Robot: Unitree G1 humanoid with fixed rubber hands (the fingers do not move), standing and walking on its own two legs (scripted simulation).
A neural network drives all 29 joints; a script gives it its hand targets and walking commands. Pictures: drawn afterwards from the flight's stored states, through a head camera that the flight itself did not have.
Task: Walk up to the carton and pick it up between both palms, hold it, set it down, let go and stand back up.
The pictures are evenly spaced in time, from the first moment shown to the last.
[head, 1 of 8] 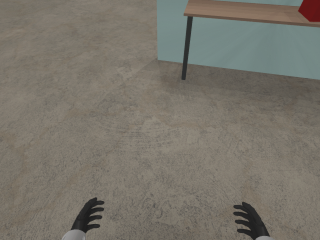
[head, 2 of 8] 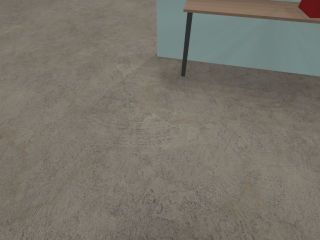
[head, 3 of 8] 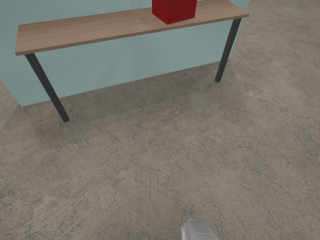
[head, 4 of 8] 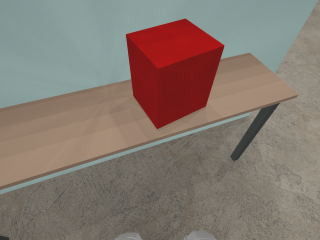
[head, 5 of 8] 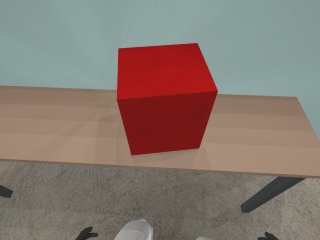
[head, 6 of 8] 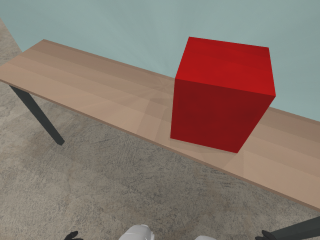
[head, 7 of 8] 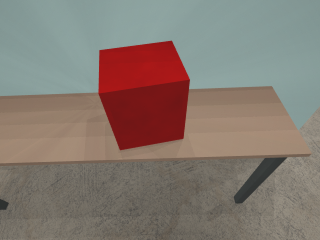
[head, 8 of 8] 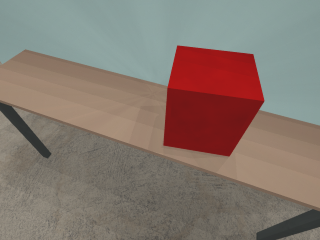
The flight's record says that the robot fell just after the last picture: no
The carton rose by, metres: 0.00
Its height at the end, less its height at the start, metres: +0.00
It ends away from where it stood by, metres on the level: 0.00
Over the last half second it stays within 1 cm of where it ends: yes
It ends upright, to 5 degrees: yes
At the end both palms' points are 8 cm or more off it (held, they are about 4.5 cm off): yes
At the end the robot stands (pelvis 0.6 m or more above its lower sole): yes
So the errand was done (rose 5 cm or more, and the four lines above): no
